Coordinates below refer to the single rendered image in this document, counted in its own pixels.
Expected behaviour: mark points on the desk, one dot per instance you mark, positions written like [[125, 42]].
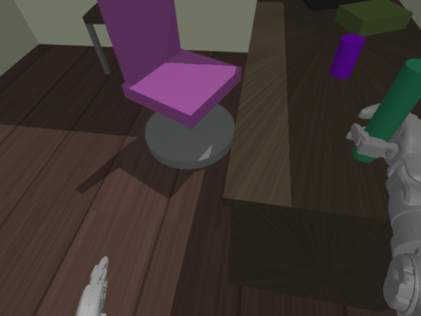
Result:
[[308, 219]]

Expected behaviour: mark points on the left robot hand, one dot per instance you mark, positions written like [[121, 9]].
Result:
[[93, 297]]

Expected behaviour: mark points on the chair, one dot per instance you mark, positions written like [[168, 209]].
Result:
[[94, 16]]

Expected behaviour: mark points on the right robot hand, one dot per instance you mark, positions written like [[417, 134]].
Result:
[[406, 139]]

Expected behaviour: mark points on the right robot arm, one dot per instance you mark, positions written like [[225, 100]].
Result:
[[402, 286]]

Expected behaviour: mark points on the office chair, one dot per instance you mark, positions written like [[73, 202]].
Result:
[[189, 130]]

